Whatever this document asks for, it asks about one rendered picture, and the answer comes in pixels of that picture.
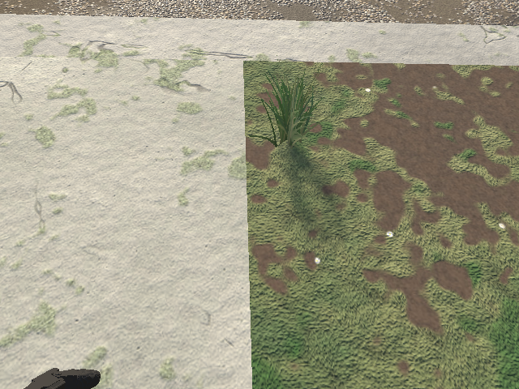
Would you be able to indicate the robot left hand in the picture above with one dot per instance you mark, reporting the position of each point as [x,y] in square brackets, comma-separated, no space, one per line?
[67,379]

